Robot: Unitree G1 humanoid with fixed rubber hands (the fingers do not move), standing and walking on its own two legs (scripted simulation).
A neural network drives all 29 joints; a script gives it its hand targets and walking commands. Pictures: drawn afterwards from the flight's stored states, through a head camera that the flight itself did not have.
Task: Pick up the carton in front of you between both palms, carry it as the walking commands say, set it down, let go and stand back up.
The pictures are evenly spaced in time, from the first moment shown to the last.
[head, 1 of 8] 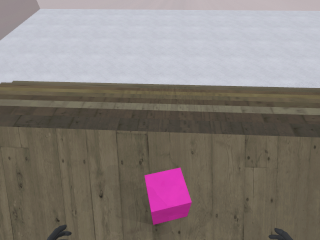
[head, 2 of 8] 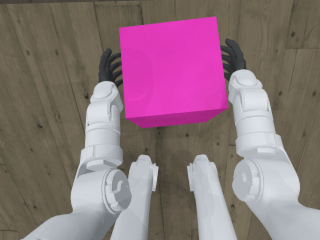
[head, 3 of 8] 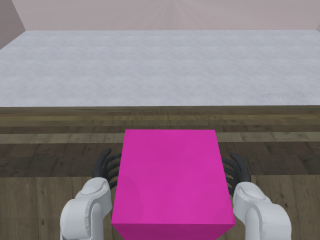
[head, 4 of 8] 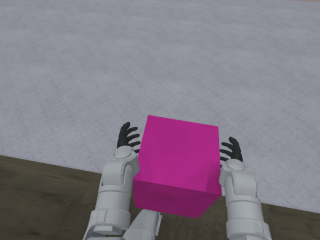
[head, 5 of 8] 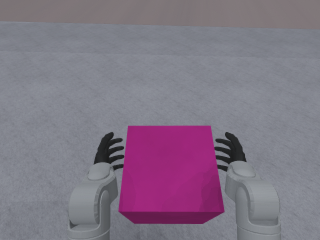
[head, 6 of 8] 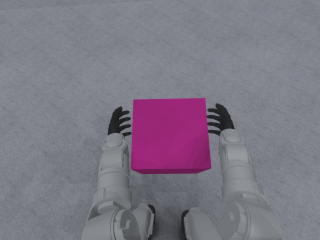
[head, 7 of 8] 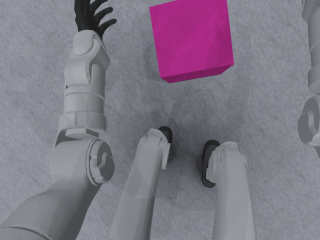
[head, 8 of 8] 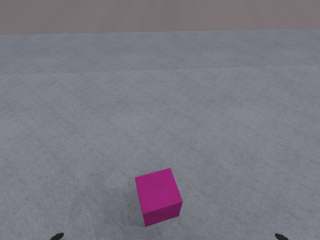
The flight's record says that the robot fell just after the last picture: no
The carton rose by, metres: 0.67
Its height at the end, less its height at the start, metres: -1.79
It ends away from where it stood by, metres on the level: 6.16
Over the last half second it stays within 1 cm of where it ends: yes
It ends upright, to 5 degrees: yes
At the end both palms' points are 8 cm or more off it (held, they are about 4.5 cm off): yes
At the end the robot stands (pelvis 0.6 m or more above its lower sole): yes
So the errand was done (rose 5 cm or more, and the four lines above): yes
